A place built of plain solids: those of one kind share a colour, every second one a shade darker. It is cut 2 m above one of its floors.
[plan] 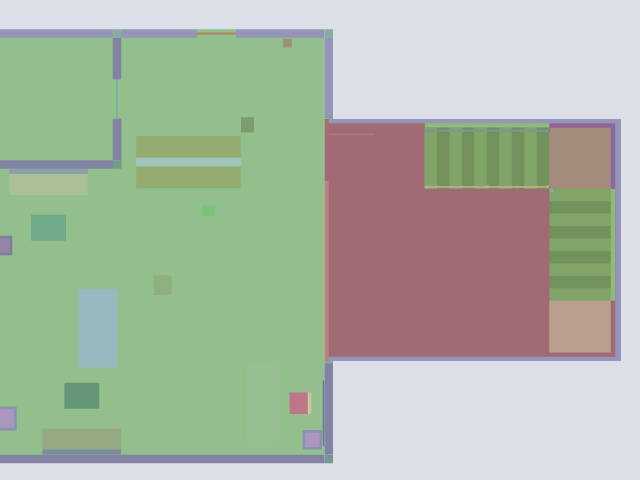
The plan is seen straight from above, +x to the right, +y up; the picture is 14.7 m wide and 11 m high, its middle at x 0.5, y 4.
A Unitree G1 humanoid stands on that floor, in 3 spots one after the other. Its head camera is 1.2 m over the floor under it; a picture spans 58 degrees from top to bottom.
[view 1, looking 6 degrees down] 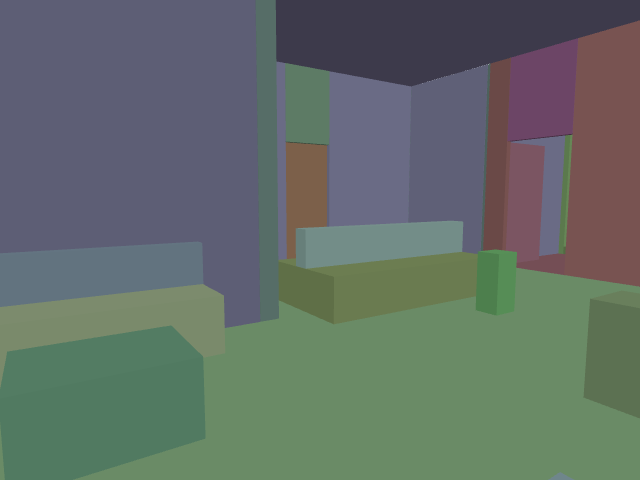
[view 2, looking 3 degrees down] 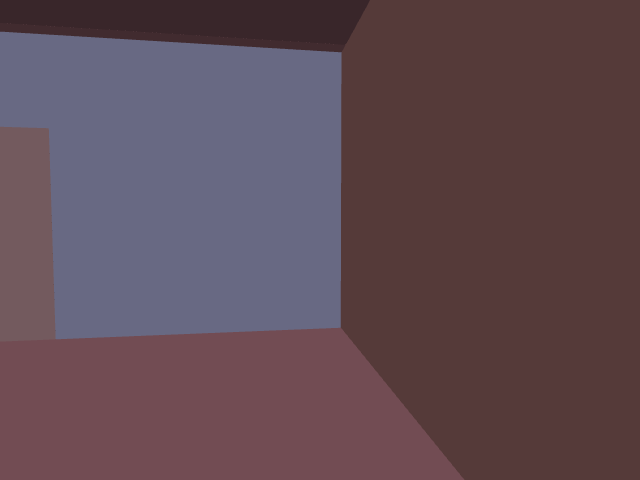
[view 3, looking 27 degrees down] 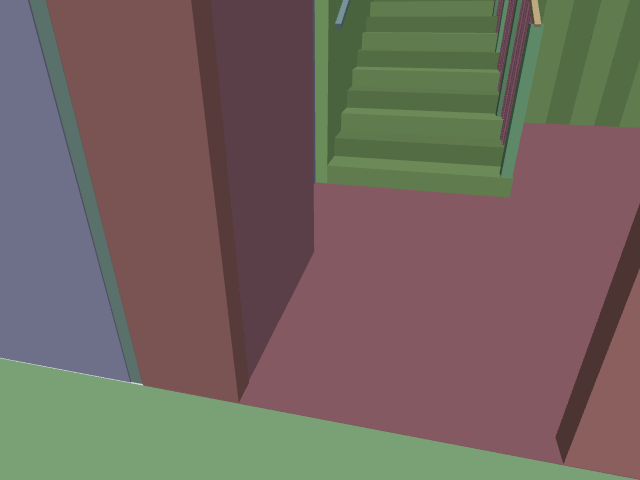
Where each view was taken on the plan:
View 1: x -5.95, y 1.98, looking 57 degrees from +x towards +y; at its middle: lobby_island_spine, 4.45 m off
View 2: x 1.65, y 5.87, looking -99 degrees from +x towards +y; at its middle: wall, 4.61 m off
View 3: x -0.40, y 5.87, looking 13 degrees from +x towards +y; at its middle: floor_slab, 2.64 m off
